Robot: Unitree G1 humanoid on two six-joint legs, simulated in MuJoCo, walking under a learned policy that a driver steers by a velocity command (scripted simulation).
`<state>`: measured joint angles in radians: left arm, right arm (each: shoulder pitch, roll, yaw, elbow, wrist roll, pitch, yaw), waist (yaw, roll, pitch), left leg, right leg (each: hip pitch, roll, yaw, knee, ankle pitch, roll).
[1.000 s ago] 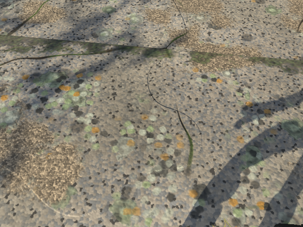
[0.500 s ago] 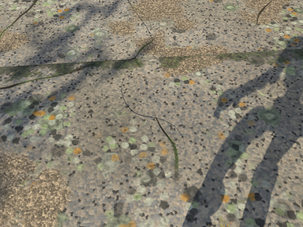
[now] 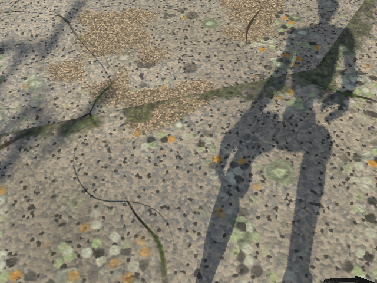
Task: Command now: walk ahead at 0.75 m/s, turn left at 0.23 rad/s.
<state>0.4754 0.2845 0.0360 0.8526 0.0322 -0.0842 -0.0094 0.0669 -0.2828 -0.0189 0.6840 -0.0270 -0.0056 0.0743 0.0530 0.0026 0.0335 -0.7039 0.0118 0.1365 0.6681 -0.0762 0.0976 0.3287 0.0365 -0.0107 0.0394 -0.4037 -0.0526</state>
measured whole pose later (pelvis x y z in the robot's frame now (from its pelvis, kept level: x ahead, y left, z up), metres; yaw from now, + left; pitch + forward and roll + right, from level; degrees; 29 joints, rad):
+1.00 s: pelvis +0.39 +0.05 +0.02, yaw +7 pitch -1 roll -1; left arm 0.17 0.22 0.03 0.87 0.01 -0.01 0.02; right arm 0.24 -0.22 -0.01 0.93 -0.01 -0.01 -0.03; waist 0.00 -0.01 0.02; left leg -0.22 0.01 -0.02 0.57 -0.34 0.00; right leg -0.32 0.00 0.02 0.51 -0.18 0.01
